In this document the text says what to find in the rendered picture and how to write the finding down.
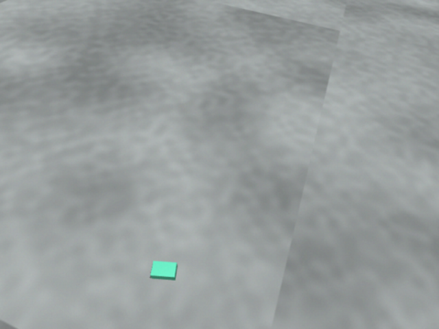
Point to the small box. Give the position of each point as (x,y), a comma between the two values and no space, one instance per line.
(164,270)

